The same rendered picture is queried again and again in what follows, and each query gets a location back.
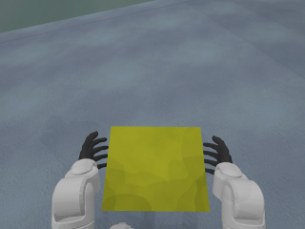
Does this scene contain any left robot hand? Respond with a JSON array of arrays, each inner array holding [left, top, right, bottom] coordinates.
[[78, 131, 109, 170]]

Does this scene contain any carton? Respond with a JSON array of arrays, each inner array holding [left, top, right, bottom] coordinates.
[[101, 126, 210, 212]]

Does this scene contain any left robot forearm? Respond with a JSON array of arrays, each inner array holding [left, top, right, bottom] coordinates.
[[51, 158, 101, 229]]

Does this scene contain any right robot forearm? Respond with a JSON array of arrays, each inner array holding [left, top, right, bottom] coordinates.
[[213, 162, 266, 229]]

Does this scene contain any right robot hand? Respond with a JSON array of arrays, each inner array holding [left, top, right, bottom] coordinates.
[[203, 135, 233, 175]]

